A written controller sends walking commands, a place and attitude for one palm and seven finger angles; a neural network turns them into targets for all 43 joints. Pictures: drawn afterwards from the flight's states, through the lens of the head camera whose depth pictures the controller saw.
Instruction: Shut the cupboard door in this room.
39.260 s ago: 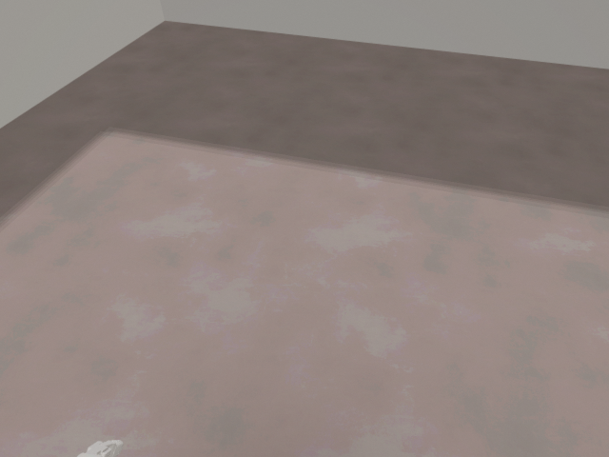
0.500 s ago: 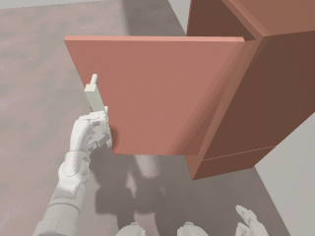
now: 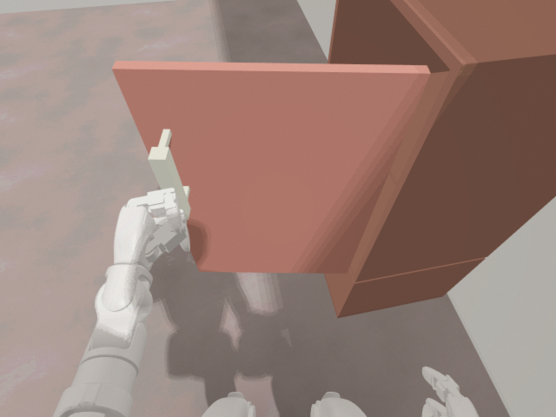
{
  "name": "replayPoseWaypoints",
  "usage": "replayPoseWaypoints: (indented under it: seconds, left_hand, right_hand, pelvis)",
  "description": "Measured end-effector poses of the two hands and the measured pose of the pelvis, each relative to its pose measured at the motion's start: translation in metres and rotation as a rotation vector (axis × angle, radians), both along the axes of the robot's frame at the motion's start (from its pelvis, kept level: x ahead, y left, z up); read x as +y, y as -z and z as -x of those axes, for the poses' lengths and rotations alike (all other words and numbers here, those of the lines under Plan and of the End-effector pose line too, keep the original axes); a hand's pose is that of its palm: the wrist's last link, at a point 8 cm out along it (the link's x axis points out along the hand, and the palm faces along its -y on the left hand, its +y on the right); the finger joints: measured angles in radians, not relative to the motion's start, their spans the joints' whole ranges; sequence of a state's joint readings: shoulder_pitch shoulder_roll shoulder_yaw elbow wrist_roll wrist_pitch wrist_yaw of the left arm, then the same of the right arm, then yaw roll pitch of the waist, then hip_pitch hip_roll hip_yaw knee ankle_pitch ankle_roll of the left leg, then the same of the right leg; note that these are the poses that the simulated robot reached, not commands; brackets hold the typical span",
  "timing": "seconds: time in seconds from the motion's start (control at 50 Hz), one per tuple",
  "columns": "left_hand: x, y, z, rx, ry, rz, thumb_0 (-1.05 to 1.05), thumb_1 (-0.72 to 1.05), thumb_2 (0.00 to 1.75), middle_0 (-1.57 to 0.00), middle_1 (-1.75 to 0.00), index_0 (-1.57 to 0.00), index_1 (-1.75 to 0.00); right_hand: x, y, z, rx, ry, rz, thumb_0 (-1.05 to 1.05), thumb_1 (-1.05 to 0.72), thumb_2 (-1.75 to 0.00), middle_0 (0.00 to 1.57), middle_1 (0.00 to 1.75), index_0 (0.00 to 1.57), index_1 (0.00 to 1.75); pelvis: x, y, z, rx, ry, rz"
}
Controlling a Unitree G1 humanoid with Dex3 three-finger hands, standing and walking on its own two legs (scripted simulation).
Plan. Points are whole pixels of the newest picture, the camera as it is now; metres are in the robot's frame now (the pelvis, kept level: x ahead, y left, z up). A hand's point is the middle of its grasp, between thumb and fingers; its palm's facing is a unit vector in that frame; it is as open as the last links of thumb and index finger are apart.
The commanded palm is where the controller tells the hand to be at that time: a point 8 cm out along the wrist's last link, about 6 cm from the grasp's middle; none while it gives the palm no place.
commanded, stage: push the door shut along its arc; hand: left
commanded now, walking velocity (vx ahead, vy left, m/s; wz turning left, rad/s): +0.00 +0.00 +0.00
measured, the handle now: (174, 176) +0.46 +0.19 +0.06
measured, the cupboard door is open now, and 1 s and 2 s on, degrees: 78 63 49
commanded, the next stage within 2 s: pull the fist back off the door in 1.88 s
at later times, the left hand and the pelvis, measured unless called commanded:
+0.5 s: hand (193, 202) +0.41 +0.15 +0.06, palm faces -0.09 -1.00 -0.03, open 3.1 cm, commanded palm +0.40 +0.20 +0.06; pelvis -0.01 +0.00 +0.00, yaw +0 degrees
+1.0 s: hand (214, 169) +0.48 +0.12 +0.06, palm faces -0.24 -0.97 -0.04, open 3.1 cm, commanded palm +0.47 +0.17 +0.06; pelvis -0.02 +0.01 -0.02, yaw -1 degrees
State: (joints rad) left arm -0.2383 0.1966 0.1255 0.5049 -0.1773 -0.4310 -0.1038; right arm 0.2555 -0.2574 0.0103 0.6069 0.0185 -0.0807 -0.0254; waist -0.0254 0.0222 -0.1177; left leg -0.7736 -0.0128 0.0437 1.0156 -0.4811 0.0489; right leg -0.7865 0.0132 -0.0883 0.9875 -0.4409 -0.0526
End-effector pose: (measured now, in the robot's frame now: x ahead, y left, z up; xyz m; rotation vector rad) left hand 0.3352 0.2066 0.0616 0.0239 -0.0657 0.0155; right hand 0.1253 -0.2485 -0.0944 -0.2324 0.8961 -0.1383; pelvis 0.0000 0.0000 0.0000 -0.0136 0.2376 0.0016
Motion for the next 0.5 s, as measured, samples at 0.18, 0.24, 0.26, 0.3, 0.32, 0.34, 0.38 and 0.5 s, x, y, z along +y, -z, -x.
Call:
replayPoseWaypoints:
  seconds: [0.18,0.24,0.26,0.3,0.32,0.34,0.38,0.5]
  left_hand:
    - [-0.006,0.005,-0.012,0.075,0.028,0.000,0.01,0.90,0.90,-1.30,-1.50,-1.30,-1.50]
    - [-0.008,0.001,-0.026,0.040,0.037,-0.002,0.02,0.90,0.90,-1.30,-1.50,-1.30,-1.50]
    - [-0.008,0.000,-0.030,0.032,0.042,-0.005,0.01,0.90,0.90,-1.30,-1.50,-1.30,-1.50]
    - [-0.006,0.000,-0.037,0.031,0.051,-0.013,0.01,0.90,0.90,-1.32,-1.50,-1.30,-1.50]
    - [-0.005,0.000,-0.041,0.036,0.058,-0.017,0.01,0.90,0.90,-1.32,-1.50,-1.30,-1.50]
    - [-0.005,0.000,-0.043,0.044,0.067,-0.020,0.01,0.90,0.90,-1.32,-1.50,-1.30,-1.50]
    - [-0.005,0.001,-0.048,0.063,0.084,-0.023,0.01,0.90,0.90,-1.32,-1.50,-1.30,-1.50]
    - [-0.005,0.001,-0.057,0.081,0.105,-0.005,0.01,0.90,0.90,-1.31,-1.50,-1.31,-1.50]
  right_hand:
    - [0.007,-0.002,0.001,-0.020,0.004,-0.018,0.01,-0.91,-0.89,0.20,0.30,0.21,0.30]
    - [0.007,0.002,0.007,0.000,0.002,-0.010,0.01,-0.91,-0.89,0.20,0.30,0.21,0.30]
    - [0.006,0.003,0.009,0.008,0.004,-0.007,0.01,-0.91,-0.89,0.20,0.30,0.21,0.30]
    - [0.004,0.006,0.016,0.028,0.012,-0.004,0.01,-0.91,-0.89,0.20,0.30,0.21,0.30]
    - [0.003,0.007,0.019,0.038,0.018,-0.004,0.01,-0.91,-0.89,0.20,0.30,0.21,0.30]
    - [0.002,0.008,0.023,0.049,0.024,-0.004,0.01,-0.91,-0.89,0.20,0.30,0.21,0.30]
    - [0.000,0.010,0.031,0.071,0.039,-0.004,0.01,-0.91,-0.89,0.20,0.30,0.21,0.30]
    - [-0.005,0.013,0.055,0.132,0.074,0.005,0.01,-0.91,-0.89,0.20,0.30,0.21,0.30]
  pelvis:
    - [0.002,-0.002,0.003,-0.005,0.000,-0.002]
    - [0.001,0.001,0.005,0.002,-0.003,-0.001]
    - [0.001,0.002,0.005,0.006,-0.003,-0.001]
    - [0.001,0.003,0.006,0.013,-0.003,0.000]
    - [0.001,0.004,0.006,0.017,-0.003,0.001]
    - [0.002,0.004,0.006,0.020,-0.002,0.001]
    - [0.003,0.004,0.006,0.024,0.001,0.001]
    - [0.004,0.003,0.005,0.028,0.004,0.001]
